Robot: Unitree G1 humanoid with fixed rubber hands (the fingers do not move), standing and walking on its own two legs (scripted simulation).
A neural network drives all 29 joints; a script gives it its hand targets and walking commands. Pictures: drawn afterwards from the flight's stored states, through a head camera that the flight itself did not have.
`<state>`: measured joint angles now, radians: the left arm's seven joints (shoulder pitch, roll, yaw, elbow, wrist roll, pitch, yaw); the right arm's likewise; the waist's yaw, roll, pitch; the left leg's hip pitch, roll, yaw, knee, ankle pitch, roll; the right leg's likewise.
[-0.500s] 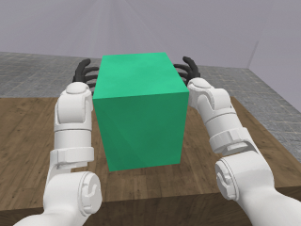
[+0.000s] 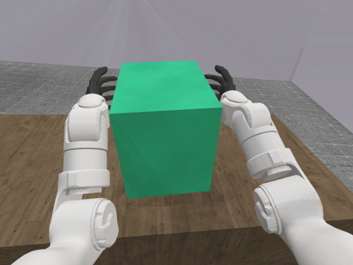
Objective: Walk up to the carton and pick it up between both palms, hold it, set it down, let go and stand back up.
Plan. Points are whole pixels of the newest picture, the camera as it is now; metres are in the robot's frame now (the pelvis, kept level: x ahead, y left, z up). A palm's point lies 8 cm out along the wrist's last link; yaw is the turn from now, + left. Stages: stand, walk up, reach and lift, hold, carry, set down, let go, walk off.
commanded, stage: hold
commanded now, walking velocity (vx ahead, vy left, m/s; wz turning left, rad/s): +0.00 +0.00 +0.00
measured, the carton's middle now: (164, 124) +0.38 +0.00 +0.20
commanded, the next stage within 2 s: none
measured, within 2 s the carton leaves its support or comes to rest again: neither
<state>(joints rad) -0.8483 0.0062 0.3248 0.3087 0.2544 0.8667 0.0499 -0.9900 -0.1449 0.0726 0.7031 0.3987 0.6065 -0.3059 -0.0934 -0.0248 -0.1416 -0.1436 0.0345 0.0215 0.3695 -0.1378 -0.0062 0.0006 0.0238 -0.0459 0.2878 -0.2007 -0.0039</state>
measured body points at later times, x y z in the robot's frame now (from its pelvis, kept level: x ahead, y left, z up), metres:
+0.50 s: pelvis +0.00 +0.00 +0.00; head -0.09 +0.02 +0.44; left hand +0.38 +0.15 +0.27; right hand +0.38 -0.13 +0.28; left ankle +0.05 +0.12 -0.75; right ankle -0.02 -0.11 -0.75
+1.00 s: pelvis +0.00 +0.00 +0.00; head -0.08 +0.02 +0.44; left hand +0.39 +0.15 +0.27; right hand +0.39 -0.13 +0.28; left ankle +0.05 +0.12 -0.75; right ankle -0.02 -0.11 -0.75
